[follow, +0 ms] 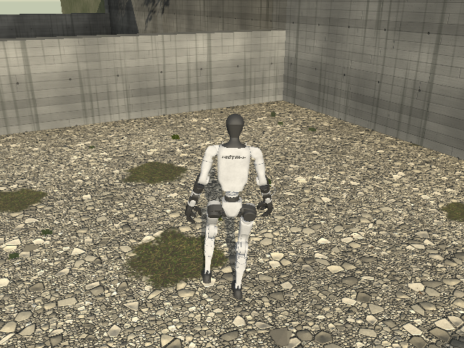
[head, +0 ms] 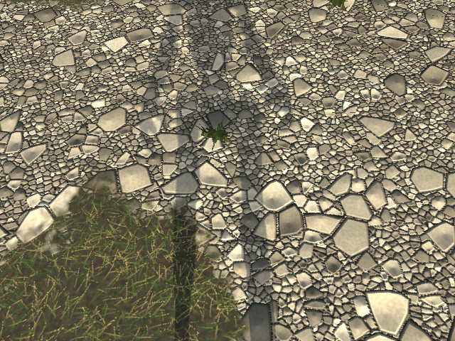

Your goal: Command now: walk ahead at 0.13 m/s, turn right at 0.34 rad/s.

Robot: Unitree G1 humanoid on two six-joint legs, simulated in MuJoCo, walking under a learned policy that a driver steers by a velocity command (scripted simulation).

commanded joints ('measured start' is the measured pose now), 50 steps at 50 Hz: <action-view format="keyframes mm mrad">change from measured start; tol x16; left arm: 1 41 122 19 -55 4 -9 9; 35 30 192 0 -114 18 15 61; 40 -176 122 -22 -187 23 16 45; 50 -11 177 9 -154 26 16 28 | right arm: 1 95 -72 -12 -21 4 10 -3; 16 247 -174 -25 24 37 -13 7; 50 9 -111 -30 -102 26 78 65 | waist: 1 -24 -101 -173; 12 -37 -90 -100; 15 -48 222 -209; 18 -19 22 -102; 33 -4 112 -165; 36 -37 -282 -99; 50 15 -207 -122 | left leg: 1 37 -15 28 -58 68 9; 12 326 -108 52 -549 29 131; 15 604 280 -458 -646 1036 412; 19 438 109 -313 -747 475 335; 32 395 12 -445 -735 165 235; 34 291 -52 -425 -684 28 153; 36 59 -312 -84 -291 -267 60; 41 111 -188 -42 125 -124 34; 50 175 -128 47 -190 -189 13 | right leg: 1 142 -281 154 -36 777 -71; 13 148 -290 62 228 690 -1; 14 23 -182 0 422 356 44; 15 -166 -11 -67 602 -399 90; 16 -193 -45 15 721 -495 101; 33 21 -58 -1 99 -174 128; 36 75 -511 498 -256 -270 -38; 42 74 -344 95 -91 281 -46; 50 203 -421 29 -22 412 -76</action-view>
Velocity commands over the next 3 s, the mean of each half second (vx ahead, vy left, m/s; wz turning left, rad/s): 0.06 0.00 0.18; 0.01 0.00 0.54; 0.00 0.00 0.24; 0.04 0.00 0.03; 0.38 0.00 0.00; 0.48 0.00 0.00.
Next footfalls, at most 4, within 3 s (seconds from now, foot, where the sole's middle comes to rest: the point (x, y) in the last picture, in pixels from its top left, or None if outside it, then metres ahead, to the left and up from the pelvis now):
0.26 left None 0.14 0.13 -0.78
0.70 right None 0.14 -0.08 -0.78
1.14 left None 0.02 0.10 -0.78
1.52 right None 0.13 -0.08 -0.78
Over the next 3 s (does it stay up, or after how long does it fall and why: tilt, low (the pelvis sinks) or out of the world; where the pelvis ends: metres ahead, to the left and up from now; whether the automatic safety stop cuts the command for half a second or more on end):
stays up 0.42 0.27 0.00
